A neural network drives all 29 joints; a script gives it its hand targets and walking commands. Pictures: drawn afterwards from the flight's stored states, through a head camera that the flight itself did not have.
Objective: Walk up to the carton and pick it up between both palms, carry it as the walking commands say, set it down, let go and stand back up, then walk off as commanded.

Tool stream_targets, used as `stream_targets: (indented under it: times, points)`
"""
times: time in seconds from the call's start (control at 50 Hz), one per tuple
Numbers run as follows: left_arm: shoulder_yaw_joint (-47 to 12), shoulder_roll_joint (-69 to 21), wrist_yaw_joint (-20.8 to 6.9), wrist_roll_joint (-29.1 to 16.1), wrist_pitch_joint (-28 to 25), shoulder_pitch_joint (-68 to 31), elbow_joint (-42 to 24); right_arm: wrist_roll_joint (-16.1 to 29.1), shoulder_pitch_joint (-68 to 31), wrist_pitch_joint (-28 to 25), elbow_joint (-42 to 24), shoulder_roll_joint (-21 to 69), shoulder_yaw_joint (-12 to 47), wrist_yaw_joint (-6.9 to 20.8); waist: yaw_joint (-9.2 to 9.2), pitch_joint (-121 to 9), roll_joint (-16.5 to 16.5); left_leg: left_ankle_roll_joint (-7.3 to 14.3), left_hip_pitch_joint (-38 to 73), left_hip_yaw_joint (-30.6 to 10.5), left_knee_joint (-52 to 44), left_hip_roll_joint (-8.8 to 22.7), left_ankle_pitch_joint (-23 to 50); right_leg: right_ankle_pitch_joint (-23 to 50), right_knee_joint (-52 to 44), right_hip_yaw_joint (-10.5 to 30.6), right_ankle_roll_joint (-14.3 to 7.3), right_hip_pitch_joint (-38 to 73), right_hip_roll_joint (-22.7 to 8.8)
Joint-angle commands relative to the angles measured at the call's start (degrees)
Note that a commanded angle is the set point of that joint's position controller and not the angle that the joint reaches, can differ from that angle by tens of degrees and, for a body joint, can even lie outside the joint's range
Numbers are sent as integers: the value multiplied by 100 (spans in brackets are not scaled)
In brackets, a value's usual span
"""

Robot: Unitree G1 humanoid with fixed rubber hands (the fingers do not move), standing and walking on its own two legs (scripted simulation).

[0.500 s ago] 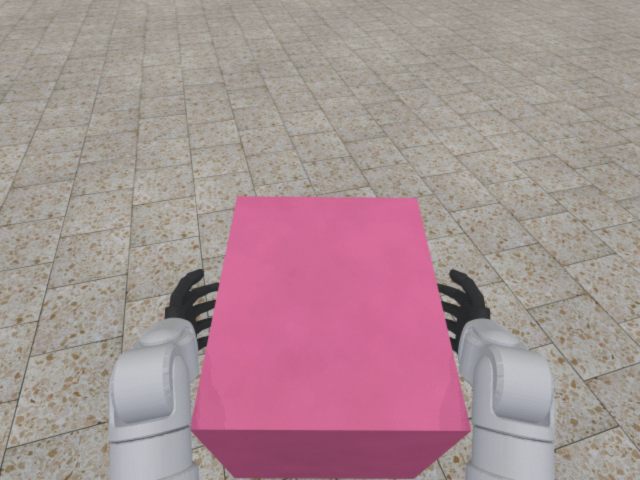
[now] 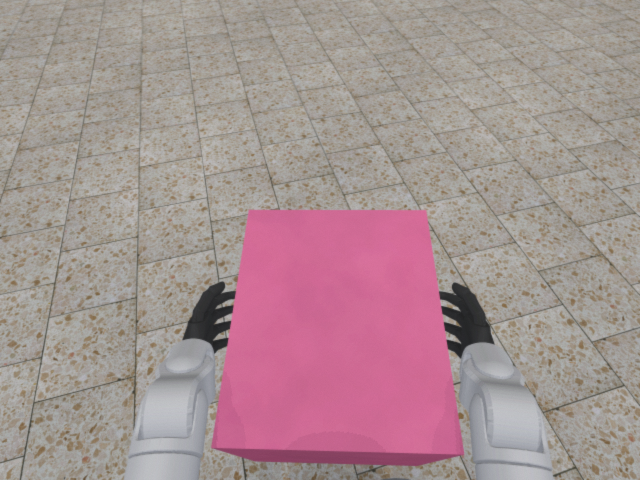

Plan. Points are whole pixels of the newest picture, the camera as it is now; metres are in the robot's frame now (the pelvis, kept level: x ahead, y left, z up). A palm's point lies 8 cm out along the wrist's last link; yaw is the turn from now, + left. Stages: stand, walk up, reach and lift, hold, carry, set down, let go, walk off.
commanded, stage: hold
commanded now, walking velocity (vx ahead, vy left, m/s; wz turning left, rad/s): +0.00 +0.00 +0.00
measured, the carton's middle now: (336, 342) +0.30 -0.03 -0.06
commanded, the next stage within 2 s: set down in 0.40 s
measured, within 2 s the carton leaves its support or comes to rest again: neither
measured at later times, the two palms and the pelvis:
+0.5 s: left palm (206, 327) +0.28 +0.13 +0.04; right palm (483, 323) +0.26 -0.20 +0.04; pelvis -0.02 -0.02 +0.00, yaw +1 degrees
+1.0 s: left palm (216, 331) +0.31 +0.13 -0.02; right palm (455, 324) +0.30 -0.20 -0.02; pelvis -0.01 -0.02 -0.01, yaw +2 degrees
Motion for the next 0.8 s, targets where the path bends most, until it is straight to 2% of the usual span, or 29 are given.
stream_targets:
  times: [0.0, 0.14, 0.26, 0.38, 0.4, 0.46, 0.52, 0.56, 0.62, 0.78]
  points:
    - [-2538, -2729, -592, -884, -201, -2196, -649, 919, -2010, -244, -804, 2528, 2605, 699, -86, -1694, -173, 17, -424, -923, -433, -32, 1167, 1156, 202, 583, -182, 1368, 492]
    - [-2217, -2898, -711, -687, -35, -2694, -119, 781, -2493, -55, -263, 2852, 2414, 740, 68, -1343, -73, 44, -793, -798, -484, -91, 284, 219, 139, 490, -242, 1293, 503]
    - [-2112, -3372, -912, -620, -4, -3365, 248, 730, -3148, -4, 206, 3449, 2388, 848, 125, -1371, -87, 57, -847, -758, -449, -154, -57, -195, 88, 528, -256, 1276, 500]
    - [-2061, -3916, -1167, -577, -10, -3935, 623, 646, -3686, 28, 668, 4032, 2367, 984, 131, -1470, -153, 47, -783, -736, -436, -220, -156, -401, -23, 598, -256, 1307, 483]
    - [-2076, -4271, -1215, -529, -38, -3810, 656, 811, -3995, -33, 916, 4262, 2755, 1125, 4, -1821, -89, 55, -717, -831, -672, -137, -269, -229, 134, 541, -196, 1461, 581]
    - [-1869, -4429, -1396, -380, -57, -4305, 968, 537, -4096, -54, 1406, 4520, 2298, 1241, -50, -1527, -131, 57, -1040, -776, -691, -201, -440, -365, 59, 610, -206, 1489, 524]
    - [-1529, -4600, -1576, -146, -134, -4470, 1455, 376, -4306, -121, 1949, 4895, 1980, 1392, 81, -1378, -195, 99, -1100, -719, -619, -262, -515, -628, -1, 682, -187, 1404, 461]
    - [-1310, -4731, -1701, -20, -229, -4545, 1797, 261, -4448, -213, 2267, 5110, 1795, 1490, 142, -1378, -240, 116, -1153, -696, -566, -285, -476, -617, 11, 710, -173, 1394, 430]
    - [-1060, -4862, -1860, 136, -414, -4617, 2148, 78, -4518, -405, 2611, 5303, 1515, 1579, 140, -1453, -273, 123, -1233, -672, -477, -318, -323, -377, 63, 742, -157, 1416, 399]
    - [-858, -4731, -1988, 359, -943, -4505, 2293, -160, -4312, -941, 2778, 5306, 1238, 1594, 60, -1856, -292, 155, -1723, -696, -153, -385, 153, 557, 360, 790, -111, 1493, 371]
